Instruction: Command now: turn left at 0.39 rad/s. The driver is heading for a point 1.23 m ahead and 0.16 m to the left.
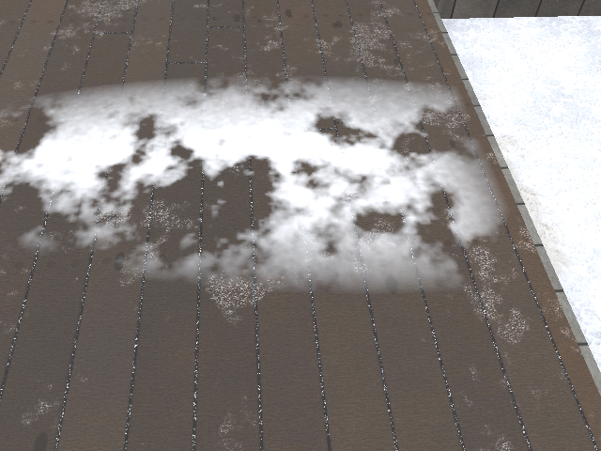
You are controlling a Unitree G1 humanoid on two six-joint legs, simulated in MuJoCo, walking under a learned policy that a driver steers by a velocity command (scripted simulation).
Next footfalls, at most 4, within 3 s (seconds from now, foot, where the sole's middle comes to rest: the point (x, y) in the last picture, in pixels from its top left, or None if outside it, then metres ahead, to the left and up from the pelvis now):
0.20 right None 0.03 -0.12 -0.78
0.68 left None -0.04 0.08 -0.78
1.26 right None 0.32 -0.05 -0.78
1.82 left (261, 372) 0.66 0.09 -0.78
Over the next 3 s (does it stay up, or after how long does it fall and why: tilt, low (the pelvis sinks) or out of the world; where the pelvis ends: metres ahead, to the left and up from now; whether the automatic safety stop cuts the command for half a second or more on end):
stays up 1.06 0.13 -0.01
